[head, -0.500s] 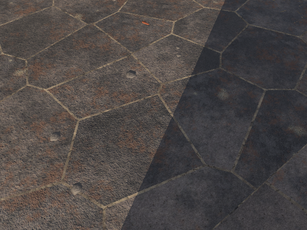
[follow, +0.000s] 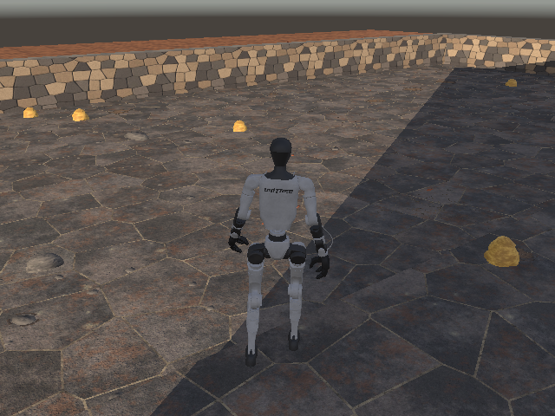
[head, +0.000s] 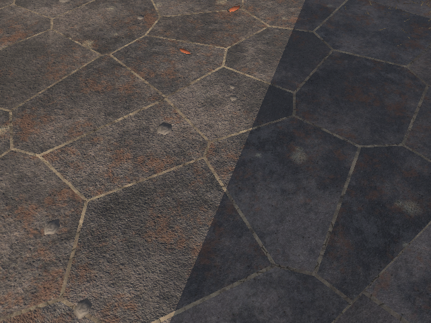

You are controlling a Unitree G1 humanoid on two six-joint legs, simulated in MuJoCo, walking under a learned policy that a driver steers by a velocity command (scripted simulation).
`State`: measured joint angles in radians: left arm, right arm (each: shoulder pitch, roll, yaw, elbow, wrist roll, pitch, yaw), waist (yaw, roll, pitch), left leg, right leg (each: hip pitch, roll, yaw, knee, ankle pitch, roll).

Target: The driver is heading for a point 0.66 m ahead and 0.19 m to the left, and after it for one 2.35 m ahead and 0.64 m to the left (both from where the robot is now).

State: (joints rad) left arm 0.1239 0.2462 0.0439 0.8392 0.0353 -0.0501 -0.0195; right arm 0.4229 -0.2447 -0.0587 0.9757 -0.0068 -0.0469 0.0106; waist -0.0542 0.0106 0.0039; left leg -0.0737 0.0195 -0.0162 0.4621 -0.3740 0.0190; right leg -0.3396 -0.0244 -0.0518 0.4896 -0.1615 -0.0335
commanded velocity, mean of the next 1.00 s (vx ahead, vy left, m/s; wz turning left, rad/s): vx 0.24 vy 0.00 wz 0.48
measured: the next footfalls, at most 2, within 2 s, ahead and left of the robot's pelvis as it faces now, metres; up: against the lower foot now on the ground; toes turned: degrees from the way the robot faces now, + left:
left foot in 0.56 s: +0.38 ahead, +0.11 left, -0.11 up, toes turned +24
right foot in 1.16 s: +0.47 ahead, -0.08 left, -0.11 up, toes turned +37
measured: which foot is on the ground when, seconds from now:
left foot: up 0.00-0.54, down 0.56-1.00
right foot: down 0.00-0.56, up 0.58-1.00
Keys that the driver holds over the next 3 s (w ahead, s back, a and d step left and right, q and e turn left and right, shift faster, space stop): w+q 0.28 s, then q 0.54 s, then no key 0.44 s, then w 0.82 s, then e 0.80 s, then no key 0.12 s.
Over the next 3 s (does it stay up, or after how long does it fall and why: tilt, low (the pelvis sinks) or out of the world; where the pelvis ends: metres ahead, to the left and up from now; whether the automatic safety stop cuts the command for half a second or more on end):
stays up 0.62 0.23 -0.10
